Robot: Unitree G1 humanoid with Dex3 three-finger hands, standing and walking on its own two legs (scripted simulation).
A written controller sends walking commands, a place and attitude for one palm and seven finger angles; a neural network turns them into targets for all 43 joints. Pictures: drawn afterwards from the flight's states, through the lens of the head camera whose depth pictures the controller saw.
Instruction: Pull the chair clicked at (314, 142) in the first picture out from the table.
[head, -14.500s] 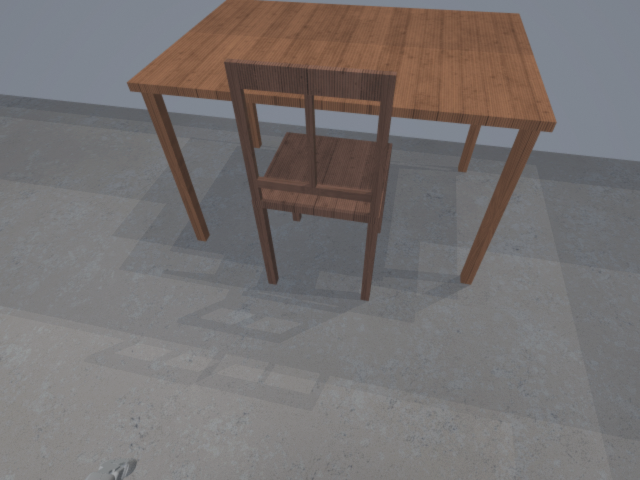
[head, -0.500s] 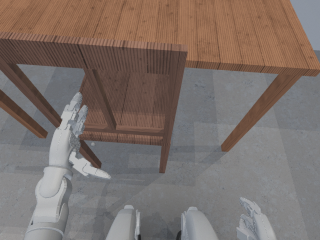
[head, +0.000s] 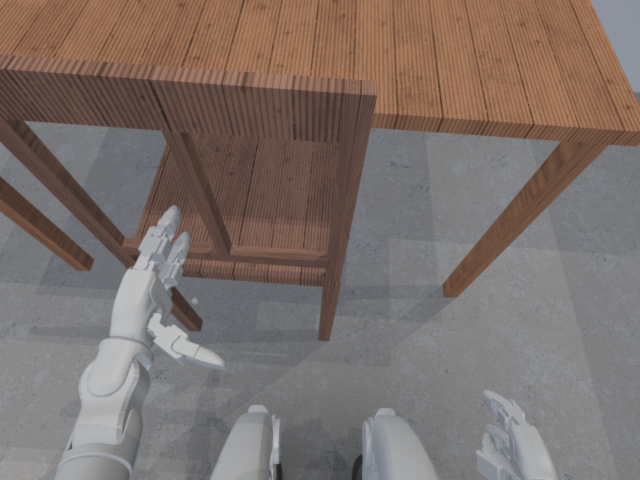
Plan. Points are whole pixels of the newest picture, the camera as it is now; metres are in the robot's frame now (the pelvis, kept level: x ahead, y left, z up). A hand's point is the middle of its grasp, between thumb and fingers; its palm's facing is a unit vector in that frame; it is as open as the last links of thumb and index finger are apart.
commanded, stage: aim the fingers beside a spindle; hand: left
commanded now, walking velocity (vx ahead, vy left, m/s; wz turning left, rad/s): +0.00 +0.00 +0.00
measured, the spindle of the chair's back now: (205, 202) +0.46 +0.17 +0.01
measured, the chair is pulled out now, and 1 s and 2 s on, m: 0.00 0.00 0.00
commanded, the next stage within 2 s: push the fingers through the gap in 1.18 s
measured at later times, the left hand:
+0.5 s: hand (187, 285) +0.33 +0.16 +0.04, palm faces -0.05 -1.00 -0.06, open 16.9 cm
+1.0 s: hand (179, 304) +0.32 +0.18 +0.01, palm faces -0.06 -1.00 -0.01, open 16.9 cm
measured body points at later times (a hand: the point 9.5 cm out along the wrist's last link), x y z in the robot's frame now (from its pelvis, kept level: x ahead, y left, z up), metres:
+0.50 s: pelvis +0.00 +0.00 +0.00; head +0.11 +0.01 +0.44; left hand +0.33 +0.21 +0.05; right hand +0.16 -0.25 -0.10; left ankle +0.02 +0.12 -0.62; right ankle +0.02 -0.12 -0.62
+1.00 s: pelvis +0.00 +0.00 +0.00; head +0.12 +0.02 +0.43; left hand +0.32 +0.23 +0.01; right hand +0.16 -0.25 -0.10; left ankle +0.02 +0.12 -0.62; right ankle +0.02 -0.12 -0.62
